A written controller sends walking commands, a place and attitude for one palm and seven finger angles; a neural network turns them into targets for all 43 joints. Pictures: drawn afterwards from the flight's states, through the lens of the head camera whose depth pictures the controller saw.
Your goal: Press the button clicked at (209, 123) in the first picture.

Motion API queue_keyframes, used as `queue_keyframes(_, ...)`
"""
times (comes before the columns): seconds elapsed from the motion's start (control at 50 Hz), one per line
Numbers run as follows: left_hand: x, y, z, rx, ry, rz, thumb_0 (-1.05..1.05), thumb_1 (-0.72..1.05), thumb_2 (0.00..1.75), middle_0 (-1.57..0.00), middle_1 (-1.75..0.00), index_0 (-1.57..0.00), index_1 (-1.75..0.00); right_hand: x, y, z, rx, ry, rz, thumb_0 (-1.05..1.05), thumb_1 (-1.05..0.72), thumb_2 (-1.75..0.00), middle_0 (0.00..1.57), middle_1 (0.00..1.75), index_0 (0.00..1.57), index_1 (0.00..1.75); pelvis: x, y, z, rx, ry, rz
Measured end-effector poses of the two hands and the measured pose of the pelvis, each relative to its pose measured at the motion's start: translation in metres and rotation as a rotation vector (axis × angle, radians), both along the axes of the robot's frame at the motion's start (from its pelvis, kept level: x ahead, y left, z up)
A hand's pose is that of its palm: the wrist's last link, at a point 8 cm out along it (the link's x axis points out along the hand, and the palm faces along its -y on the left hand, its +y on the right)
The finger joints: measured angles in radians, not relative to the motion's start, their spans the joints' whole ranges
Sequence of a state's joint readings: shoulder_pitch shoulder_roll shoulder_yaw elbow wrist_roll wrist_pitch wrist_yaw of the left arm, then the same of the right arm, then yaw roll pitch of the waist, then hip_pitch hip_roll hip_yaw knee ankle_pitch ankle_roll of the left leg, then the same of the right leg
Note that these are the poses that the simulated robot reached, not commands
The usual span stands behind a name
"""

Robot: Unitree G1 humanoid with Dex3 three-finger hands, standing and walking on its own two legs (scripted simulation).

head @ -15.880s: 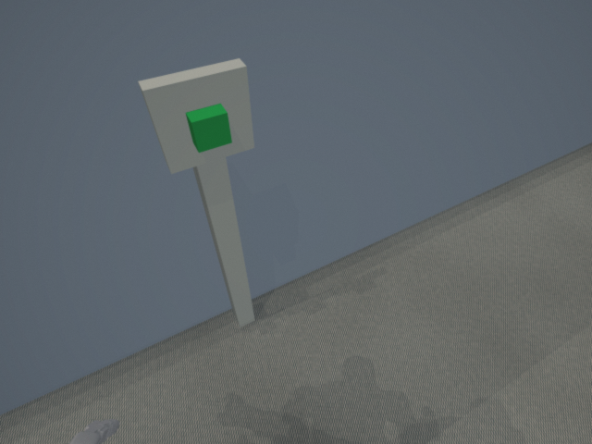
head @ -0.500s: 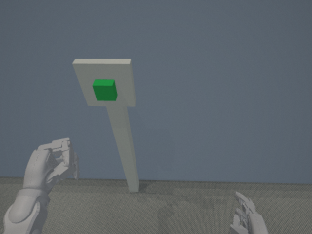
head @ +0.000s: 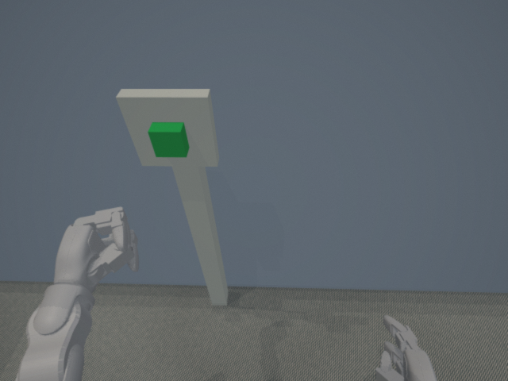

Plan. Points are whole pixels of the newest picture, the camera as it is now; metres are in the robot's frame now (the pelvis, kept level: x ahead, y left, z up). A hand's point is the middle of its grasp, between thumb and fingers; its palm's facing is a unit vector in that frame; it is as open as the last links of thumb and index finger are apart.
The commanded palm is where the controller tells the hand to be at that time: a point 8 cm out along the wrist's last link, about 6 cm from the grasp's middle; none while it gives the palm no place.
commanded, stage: aim a knuckle at the button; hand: left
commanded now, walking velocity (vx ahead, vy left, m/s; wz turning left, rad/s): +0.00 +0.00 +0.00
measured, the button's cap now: (170, 138) +0.51 +0.21 +0.12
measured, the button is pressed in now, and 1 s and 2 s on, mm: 0 0 0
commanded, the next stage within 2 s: press the button with the knuckle in 1.72 s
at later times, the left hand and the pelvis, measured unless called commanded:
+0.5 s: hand (155, 212) +0.34 +0.20 +0.09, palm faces +0.09 -1.00 -0.02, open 3.1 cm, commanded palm +0.32 +0.24 +0.10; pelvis +0.00 +0.00 +0.00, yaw -1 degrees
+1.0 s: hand (184, 182) +0.43 +0.17 +0.08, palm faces +0.06 -1.00 +0.00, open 3.1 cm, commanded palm +0.40 +0.23 +0.09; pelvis +0.00 +0.01 -0.01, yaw -2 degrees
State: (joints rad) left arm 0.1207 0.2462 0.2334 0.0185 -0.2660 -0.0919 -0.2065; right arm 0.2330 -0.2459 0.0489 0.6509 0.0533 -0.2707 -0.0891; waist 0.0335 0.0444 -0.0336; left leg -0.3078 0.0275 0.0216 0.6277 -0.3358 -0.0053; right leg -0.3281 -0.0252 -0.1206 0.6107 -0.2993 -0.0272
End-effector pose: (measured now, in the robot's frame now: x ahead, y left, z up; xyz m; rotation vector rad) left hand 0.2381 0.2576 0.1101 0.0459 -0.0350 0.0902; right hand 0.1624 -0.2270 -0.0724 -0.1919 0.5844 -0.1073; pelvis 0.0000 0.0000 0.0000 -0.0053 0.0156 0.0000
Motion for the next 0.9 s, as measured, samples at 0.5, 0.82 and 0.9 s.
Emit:
queue_keyframes(0.5, 0.080, -0.010, -0.015, -0.028, 0.020, -0.004, 0.02, 0.90, 0.90, -1.30, -1.50, -1.30, -1.50, -0.033, -0.013, -0.017, -0.019, 0.159, -0.083, 0.01, -0.90, -0.89, 0.21, 0.30, 0.20, 0.30, 0.001, 0.005, -0.001, 0.005, 0.043, -0.023)
queue_keyframes(0.82, 0.133, -0.019, -0.026, -0.043, 0.043, -0.009, 0.02, 0.90, 0.90, -1.30, -1.50, -1.30, -1.50, -0.063, -0.014, -0.032, -0.020, 0.307, -0.134, 0.01, -0.91, -0.89, 0.21, 0.30, 0.20, 0.30, 0.003, 0.010, -0.005, 0.003, 0.091, -0.032)
queue_keyframes(0.9, 0.146, -0.023, -0.028, -0.038, 0.043, -0.015, 0.02, 0.90, 0.90, -1.30, -1.50, -1.30, -1.50, -0.073, -0.015, -0.036, -0.025, 0.353, -0.146, 0.01, -0.91, -0.89, 0.21, 0.30, 0.20, 0.30, 0.003, 0.012, -0.006, 0.001, 0.106, -0.030)
